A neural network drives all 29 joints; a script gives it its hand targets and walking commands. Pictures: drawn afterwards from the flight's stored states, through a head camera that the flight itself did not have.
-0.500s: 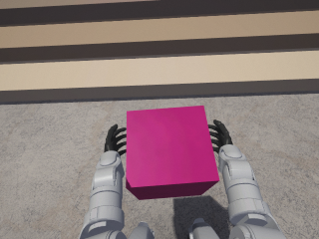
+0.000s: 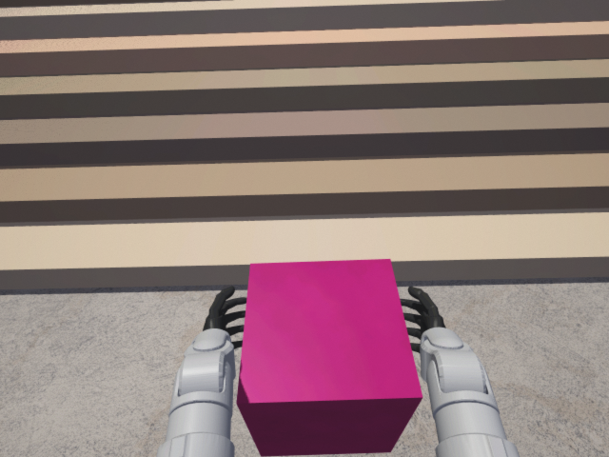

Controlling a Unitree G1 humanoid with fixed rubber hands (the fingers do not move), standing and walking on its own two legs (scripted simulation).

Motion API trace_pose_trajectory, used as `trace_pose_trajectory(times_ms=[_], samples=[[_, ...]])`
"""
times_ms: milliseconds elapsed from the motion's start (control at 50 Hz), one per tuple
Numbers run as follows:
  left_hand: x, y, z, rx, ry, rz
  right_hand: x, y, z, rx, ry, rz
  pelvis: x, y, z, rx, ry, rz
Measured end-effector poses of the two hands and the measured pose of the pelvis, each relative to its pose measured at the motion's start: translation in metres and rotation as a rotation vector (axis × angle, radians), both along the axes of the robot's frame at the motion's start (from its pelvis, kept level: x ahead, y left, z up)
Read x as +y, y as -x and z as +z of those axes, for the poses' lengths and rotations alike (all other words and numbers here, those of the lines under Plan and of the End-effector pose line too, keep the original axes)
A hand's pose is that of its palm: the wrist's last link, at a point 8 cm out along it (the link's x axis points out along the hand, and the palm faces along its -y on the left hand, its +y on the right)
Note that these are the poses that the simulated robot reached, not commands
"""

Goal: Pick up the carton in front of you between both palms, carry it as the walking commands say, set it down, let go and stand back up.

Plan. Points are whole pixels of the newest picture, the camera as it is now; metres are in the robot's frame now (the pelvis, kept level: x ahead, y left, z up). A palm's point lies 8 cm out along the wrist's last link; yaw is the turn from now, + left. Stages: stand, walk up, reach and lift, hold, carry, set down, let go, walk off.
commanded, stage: reach and lift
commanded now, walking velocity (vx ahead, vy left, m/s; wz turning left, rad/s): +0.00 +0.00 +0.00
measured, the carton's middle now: (323, 361) +0.31 +0.00 -0.06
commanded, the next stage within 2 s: hold in 0.94 s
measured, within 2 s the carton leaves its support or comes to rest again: neither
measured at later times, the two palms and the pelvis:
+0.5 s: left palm (218, 334) +0.30 +0.15 +0.03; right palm (432, 333) +0.30 -0.15 +0.03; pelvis +0.00 +0.00 +0.00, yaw +0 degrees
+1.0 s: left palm (214, 329) +0.30 +0.15 +0.05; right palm (434, 330) +0.29 -0.15 +0.04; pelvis +0.01 +0.00 +0.01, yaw +0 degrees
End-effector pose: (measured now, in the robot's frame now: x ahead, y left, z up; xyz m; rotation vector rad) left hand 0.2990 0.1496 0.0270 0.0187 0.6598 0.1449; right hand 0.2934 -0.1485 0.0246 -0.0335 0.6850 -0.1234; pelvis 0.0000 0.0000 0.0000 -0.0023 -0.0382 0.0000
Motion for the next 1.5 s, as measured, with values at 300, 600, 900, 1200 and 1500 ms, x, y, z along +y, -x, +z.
trace_pose_trajectory(times_ms=[300, 600, 900, 1200, 1500], samples=[[-0.001, 0.001, 0.002, 0.005, -0.004, 0.004, -0.001, 0.0, 0.001, 0.005, -0.003, 0.001, -0.002, 0.008, 0.001, -0.031, -0.002, -0.004], [-0.001, -0.006, 0.006, 0.019, -0.019, -0.007, -0.001, -0.007, 0.006, 0.019, 0.018, 0.02, -0.005, -0.008, 0.006, -0.038, 0.0, -0.001], [0.0, -0.004, 0.014, 0.012, -0.023, -0.021, 0.0, -0.003, 0.013, 0.011, 0.022, 0.019, -0.002, -0.013, 0.007, -0.058, 0.0, -0.003], [0.001, 0.006, 0.03, -0.004, -0.022, -0.016, 0.001, 0.006, 0.03, -0.005, 0.02, 0.015, -0.001, -0.006, 0.007, -0.101, 0.001, 0.001], [-0.002, 0.006, 0.028, 0.0, -0.013, -0.008, -0.001, 0.006, 0.029, -0.001, 0.011, 0.008, -0.003, 0.001, 0.006, -0.102, -0.001, -0.001]])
